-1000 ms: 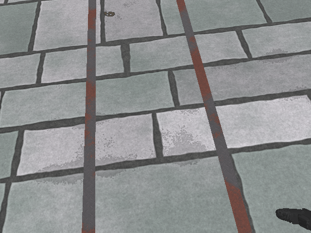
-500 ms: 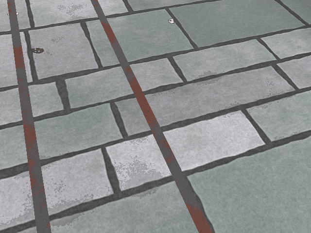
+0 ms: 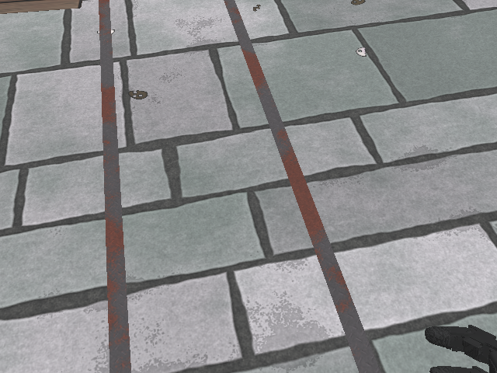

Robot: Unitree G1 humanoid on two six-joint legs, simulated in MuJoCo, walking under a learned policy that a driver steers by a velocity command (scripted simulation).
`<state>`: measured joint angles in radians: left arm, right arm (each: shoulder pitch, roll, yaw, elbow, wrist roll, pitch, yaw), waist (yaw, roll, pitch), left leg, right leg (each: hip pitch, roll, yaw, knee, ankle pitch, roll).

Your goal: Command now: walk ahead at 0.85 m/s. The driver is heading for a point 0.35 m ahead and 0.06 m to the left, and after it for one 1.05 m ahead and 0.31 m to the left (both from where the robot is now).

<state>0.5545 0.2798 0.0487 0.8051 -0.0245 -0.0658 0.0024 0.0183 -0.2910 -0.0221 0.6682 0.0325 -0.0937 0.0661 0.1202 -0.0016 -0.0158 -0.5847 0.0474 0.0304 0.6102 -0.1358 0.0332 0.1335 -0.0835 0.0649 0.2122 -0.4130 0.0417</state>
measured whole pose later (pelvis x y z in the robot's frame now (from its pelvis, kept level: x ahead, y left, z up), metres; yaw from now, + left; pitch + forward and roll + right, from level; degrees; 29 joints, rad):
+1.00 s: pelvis +0.76 +0.20 -0.04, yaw +38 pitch -2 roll -3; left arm 0.33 0.31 0.06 0.84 -0.01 -0.07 0.00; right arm 0.13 -0.33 -0.06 0.61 0.04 -0.02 0.05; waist 0.01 0.00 0.07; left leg -0.60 -0.01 0.10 0.82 -0.21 0.16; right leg 0.13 -0.09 -0.17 0.91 -0.48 0.04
